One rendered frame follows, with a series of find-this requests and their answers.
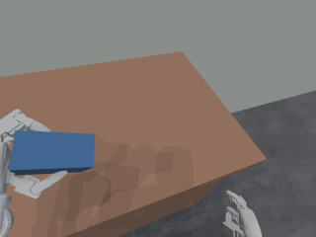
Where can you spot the robot left hand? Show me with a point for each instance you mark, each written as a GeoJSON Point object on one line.
{"type": "Point", "coordinates": [28, 185]}

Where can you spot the robot right hand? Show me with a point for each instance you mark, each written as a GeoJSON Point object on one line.
{"type": "Point", "coordinates": [245, 222]}

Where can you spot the left robot forearm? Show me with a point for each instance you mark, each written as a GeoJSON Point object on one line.
{"type": "Point", "coordinates": [6, 215]}

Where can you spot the sponge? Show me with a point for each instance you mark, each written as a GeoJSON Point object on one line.
{"type": "Point", "coordinates": [48, 152]}

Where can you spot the table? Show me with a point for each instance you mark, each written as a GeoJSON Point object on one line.
{"type": "Point", "coordinates": [163, 139]}

